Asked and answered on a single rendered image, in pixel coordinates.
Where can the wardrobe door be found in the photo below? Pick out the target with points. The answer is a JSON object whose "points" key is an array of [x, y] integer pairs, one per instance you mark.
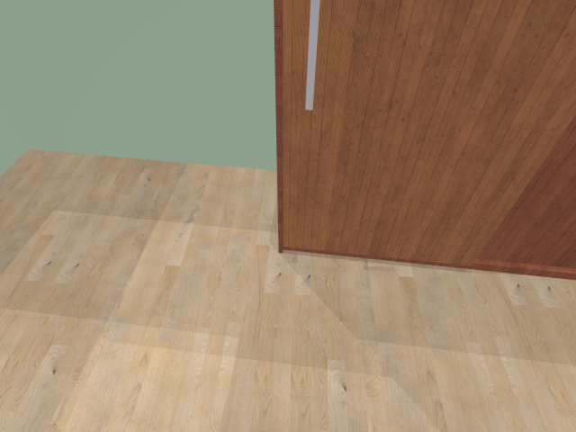
{"points": [[540, 228], [429, 119]]}

